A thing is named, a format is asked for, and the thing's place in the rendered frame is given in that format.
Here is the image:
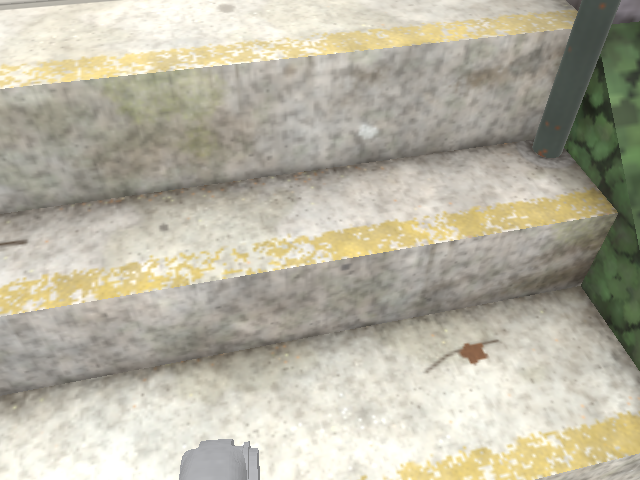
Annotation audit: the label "left robot thigh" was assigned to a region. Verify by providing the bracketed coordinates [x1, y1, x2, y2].
[179, 439, 260, 480]

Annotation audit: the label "robot left shin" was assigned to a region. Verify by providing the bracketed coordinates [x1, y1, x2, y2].
[179, 449, 194, 478]

